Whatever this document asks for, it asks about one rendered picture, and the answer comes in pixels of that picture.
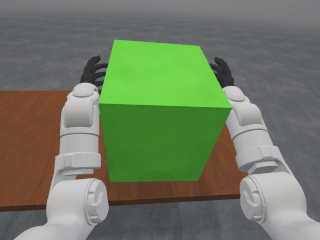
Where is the robot right forearm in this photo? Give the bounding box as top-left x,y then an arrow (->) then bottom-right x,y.
222,86 -> 307,211

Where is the carton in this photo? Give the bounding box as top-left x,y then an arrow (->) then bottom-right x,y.
98,39 -> 232,182

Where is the robot left hand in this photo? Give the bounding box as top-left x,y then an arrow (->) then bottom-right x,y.
80,55 -> 108,95

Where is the robot left upper arm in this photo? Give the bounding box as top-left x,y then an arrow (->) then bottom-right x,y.
14,178 -> 109,240

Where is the robot right hand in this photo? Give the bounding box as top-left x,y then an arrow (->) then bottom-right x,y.
209,57 -> 234,89

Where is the robot right upper arm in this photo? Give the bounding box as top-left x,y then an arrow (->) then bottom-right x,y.
240,171 -> 320,240

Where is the robot left forearm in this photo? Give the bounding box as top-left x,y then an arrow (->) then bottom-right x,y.
46,82 -> 101,219

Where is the table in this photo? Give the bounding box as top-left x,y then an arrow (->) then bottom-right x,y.
0,90 -> 249,212

